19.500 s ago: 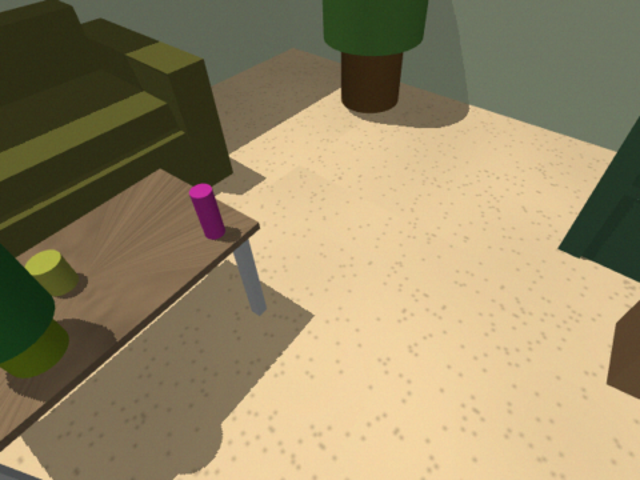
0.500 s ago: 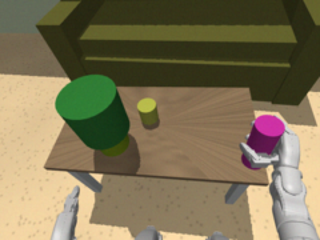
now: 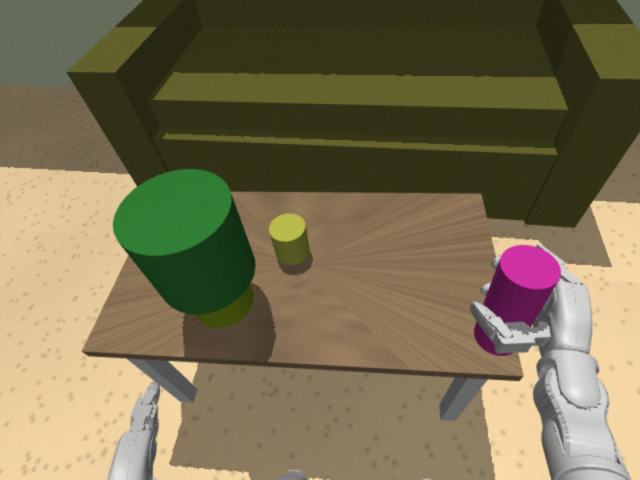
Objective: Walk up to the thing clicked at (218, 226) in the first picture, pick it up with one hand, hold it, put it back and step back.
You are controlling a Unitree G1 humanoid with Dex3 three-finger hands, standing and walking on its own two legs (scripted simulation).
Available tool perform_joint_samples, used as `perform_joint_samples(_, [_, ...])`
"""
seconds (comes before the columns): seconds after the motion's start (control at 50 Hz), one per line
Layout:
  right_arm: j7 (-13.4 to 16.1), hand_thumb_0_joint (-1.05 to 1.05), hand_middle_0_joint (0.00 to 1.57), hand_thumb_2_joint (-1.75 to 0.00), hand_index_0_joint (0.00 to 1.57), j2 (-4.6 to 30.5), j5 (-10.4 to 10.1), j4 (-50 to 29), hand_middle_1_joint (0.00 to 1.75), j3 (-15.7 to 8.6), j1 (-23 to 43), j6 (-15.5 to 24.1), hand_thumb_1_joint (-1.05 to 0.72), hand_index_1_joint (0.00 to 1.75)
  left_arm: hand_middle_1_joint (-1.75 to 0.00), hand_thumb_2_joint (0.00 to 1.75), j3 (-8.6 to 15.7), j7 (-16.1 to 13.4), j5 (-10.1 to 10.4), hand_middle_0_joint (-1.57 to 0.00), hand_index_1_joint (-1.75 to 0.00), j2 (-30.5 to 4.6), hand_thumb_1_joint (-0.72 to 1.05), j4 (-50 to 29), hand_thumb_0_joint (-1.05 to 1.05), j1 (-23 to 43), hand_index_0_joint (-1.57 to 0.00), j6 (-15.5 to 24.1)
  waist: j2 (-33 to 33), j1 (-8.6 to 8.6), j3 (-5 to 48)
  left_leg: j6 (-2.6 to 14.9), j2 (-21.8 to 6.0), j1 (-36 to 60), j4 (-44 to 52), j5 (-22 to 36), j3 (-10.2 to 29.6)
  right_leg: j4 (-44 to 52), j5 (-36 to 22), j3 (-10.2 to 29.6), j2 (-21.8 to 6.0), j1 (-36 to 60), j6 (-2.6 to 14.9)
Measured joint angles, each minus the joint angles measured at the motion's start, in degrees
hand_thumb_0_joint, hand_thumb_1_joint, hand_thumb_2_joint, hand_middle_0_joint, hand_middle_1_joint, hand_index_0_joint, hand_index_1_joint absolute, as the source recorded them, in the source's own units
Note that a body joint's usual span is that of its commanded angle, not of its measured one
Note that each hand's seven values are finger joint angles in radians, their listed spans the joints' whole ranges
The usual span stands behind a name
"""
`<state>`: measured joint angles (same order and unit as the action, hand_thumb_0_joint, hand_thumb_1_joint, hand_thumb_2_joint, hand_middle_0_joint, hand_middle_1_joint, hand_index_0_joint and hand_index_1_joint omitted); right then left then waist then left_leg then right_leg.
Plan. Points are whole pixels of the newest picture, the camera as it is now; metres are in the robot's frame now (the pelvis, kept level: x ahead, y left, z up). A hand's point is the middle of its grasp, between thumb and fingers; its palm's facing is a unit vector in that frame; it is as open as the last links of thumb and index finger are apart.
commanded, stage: lift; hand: right
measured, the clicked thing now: (511, 305) +0.34 -0.18 +0.04
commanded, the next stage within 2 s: hold in 0.02 s
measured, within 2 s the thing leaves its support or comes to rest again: neither
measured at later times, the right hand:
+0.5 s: hand (514, 299) +0.33 -0.17 +0.06, palm faces +0.17 +0.99 -0.01, open 8.6 cm
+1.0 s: hand (513, 305) +0.33 -0.17 +0.06, palm faces +0.17 +0.98 -0.01, open 8.6 cm
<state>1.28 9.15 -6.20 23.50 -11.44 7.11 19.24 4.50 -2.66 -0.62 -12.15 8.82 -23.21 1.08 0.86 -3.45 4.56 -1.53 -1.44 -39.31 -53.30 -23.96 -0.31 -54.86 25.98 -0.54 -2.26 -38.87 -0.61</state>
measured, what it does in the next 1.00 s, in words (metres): stands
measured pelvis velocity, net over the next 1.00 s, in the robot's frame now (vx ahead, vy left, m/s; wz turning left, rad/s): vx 0.01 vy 0.00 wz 0.00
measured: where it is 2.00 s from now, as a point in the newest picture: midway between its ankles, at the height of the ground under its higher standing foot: outside the picture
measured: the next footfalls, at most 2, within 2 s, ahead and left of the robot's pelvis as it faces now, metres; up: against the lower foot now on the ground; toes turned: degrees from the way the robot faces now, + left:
none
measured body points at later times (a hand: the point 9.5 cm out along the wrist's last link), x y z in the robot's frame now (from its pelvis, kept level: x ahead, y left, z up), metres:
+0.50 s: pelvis +0.01 +0.00 +0.01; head +0.04 -0.01 +0.46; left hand +0.16 +0.26 -0.03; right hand +0.32 -0.22 +0.07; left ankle +0.03 +0.14 -0.68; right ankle +0.01 -0.12 -0.68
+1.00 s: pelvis +0.01 +0.00 +0.02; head +0.04 -0.01 +0.47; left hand +0.16 +0.26 -0.03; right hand +0.31 -0.22 +0.07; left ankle +0.03 +0.14 -0.68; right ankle +0.01 -0.12 -0.68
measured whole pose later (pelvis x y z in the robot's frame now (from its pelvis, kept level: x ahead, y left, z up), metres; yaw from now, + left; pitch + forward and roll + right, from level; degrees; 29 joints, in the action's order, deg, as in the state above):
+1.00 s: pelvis +0.01 +0.00 +0.02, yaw +0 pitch +7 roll +1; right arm 1.5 8.4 -7.4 18.7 -9.0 2.5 17.0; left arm 5.1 -3.9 0.1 -11.7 19.2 -19.3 3.7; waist 0.2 -2.3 2.8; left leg -1.5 -1.5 -31.4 -46.3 -21.5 -0.4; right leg -47.7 23.4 -0.7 -2.1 -30.9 -0.6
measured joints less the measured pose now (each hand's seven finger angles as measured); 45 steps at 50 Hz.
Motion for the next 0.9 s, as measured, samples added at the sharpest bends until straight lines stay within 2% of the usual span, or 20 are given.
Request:
perform_joint_samples(0.6, [0.4,0.0,0.8,-1.14,0.78,-0.2,-1.1,-5.3,1.16,2.1,-2.8,-3.2,0.24,1.14,-0.05,0.05,0.8,-1.3,0.9,-0.05,-0.06,0.5,-0.53,8.4,-0.01,3.4,-0.05,1.5,-0.7,1.15,-1.3,-0.17,-0.2,6.7,5.4,1.7,0.0,5.5,-1.8,-0.2,0.3,6.7,0.15])
perform_joint_samples(0.9, [0.1,0.0,0.8,-1.15,0.78,-0.8,-1.2,-4.6,1.16,2.4,-3.8,-2.6,0.24,1.14,-0.06,0.05,0.8,-1.1,0.7,-0.05,-0.06,0.5,-0.53,9.9,-0.01,3.8,-0.06,2.3,-0.6,1.14,-1.8,-0.05,-0.1,7.5,6.6,2.3,0.1,6.8,-2.5,-0.3,0.2,7.6,0.02])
